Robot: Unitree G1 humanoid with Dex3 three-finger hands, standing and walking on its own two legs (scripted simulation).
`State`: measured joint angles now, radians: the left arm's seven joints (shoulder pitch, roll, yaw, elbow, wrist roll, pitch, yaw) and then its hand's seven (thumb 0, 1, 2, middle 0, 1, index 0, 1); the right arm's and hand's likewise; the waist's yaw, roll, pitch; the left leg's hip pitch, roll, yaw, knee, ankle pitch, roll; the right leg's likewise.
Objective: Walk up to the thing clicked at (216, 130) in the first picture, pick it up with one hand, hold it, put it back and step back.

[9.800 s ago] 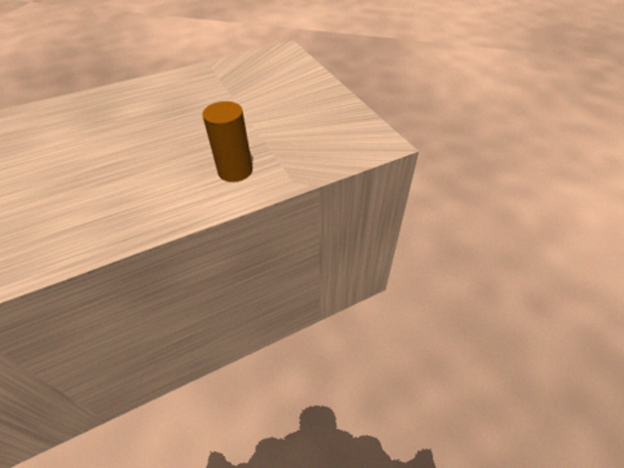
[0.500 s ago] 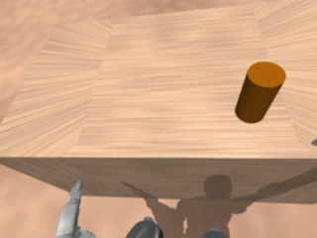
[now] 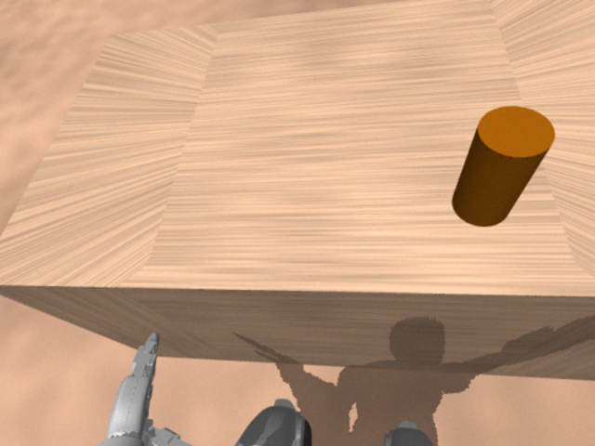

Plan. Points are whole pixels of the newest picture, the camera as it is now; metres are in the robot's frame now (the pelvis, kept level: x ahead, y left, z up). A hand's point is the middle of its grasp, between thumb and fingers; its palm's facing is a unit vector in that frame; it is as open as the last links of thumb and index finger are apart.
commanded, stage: go down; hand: right
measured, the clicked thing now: (495, 172) +0.49 -0.20 +0.02
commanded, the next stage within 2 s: approach in 0.50 s
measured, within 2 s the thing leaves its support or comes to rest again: neither
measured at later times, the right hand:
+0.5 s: hand out of the picture +0.43 -0.40 +0.14, palm faces +0.26 +0.97 +0.02, open 17.4 cm
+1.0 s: hand out of the picture +0.47 -0.33 +0.06, palm faces +0.15 +0.99 +0.04, open 17.5 cm
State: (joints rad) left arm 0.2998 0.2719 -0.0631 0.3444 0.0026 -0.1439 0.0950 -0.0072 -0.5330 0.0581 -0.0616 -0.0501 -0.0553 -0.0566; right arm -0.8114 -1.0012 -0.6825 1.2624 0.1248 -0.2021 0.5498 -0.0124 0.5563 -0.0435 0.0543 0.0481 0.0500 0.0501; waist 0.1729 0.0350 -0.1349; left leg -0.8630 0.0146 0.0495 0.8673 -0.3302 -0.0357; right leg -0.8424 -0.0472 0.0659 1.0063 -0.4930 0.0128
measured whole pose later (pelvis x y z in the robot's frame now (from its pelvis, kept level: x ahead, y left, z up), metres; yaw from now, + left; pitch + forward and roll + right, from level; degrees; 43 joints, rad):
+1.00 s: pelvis -0.01 +0.00 -0.02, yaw +0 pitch +22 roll +4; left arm 0.30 0.26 -0.06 0.23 0.02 -0.14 0.05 -0.01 -0.54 0.05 -0.07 -0.05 -0.06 -0.06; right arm -0.83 -0.85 -0.57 1.27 0.13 -0.29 0.47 -0.01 0.54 -0.04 0.06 0.04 0.06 0.05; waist 0.21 0.04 -0.14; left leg -0.99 0.02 0.05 0.97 -0.36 -0.04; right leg -0.97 -0.04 0.07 1.10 -0.52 0.01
